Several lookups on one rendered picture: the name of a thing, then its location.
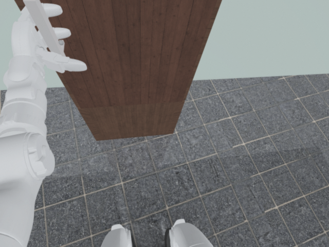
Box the robot left hand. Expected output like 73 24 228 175
11 3 87 73

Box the robot left forearm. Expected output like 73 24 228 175
0 55 47 139

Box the cupboard door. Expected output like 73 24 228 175
21 0 217 109

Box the robot right shin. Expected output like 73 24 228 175
170 219 185 245

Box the left robot upper arm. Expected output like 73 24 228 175
0 132 55 247

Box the robot left thigh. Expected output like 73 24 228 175
101 228 132 247

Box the handle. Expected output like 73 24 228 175
23 0 66 57

